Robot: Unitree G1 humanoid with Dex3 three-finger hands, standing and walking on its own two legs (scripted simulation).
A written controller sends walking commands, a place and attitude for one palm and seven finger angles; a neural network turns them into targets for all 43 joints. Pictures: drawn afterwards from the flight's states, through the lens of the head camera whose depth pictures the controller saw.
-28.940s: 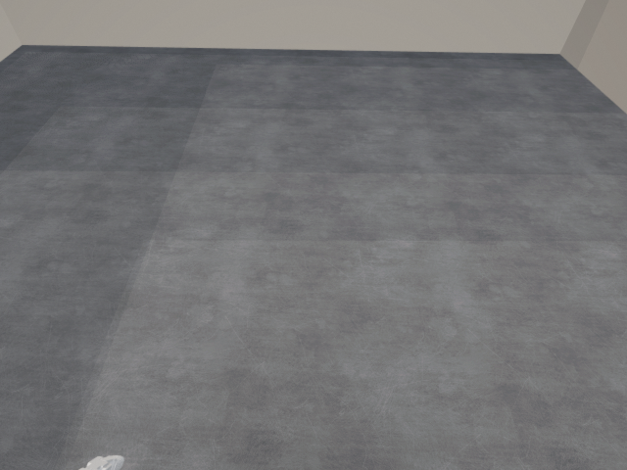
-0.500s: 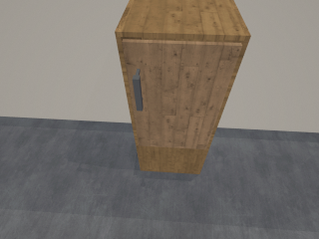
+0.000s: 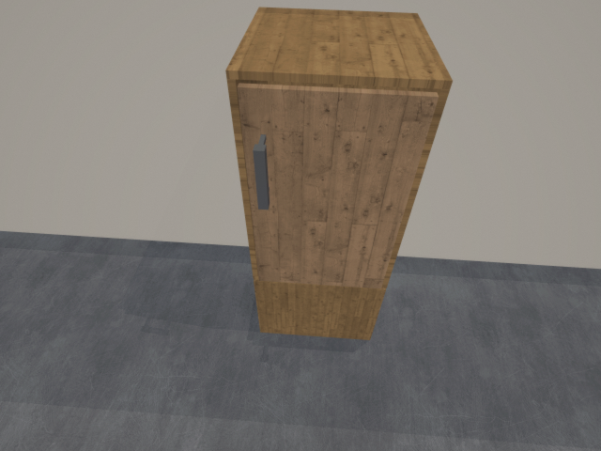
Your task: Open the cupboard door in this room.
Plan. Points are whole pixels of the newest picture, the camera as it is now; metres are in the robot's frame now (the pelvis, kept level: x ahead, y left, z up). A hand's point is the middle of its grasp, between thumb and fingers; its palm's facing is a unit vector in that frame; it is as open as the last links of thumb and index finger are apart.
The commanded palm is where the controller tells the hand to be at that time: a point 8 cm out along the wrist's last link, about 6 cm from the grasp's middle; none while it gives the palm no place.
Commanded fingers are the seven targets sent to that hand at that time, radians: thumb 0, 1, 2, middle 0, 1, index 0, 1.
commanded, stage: look again from close up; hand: left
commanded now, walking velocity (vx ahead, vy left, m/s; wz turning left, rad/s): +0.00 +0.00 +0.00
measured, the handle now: (263, 172) +0.64 +0.11 +0.01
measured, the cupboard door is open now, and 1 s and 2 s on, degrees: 0 0 0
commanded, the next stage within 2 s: shuffle to correct the standing spot in 0.10 s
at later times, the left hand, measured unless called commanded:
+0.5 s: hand out of the picture -0.04 +0.14 -0.18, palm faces +0.06 -0.99 -0.14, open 7.4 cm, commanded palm none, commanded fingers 0.00 0.90 0.90 -0.20 -0.30 -0.20 -0.30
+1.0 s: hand out of the picture +0.16 +0.14 -0.17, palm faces -0.03 -0.98 -0.20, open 7.3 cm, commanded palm none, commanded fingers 0.00 0.90 0.90 -0.20 -0.30 -0.20 -0.30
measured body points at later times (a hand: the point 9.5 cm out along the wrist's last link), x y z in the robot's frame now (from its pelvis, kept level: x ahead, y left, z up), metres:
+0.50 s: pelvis +0.01 -0.01 +0.00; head +0.01 -0.01 +0.45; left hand -0.04 +0.20 -0.17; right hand -0.01 -0.23 -0.16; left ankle +0.02 +0.10 -0.73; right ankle +0.01 -0.12 -0.73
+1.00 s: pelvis +0.11 -0.06 +0.00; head +0.14 -0.05 +0.45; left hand +0.16 +0.19 -0.15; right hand +0.06 -0.27 -0.15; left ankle +0.06 +0.08 -0.73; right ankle +0.18 -0.20 -0.71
